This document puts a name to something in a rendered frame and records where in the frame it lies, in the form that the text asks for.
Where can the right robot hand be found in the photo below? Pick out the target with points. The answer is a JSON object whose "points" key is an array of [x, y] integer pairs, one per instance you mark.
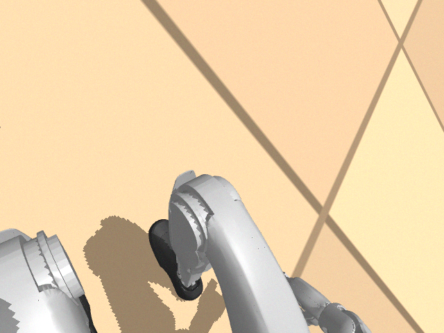
{"points": [[311, 300]]}

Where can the left robot foot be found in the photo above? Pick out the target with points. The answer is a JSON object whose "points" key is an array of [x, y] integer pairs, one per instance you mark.
{"points": [[86, 307]]}

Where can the right robot arm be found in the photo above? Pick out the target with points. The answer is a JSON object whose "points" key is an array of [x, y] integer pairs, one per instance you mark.
{"points": [[336, 319]]}

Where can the right robot foot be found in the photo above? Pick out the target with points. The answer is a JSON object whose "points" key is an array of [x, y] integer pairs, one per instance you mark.
{"points": [[160, 243]]}

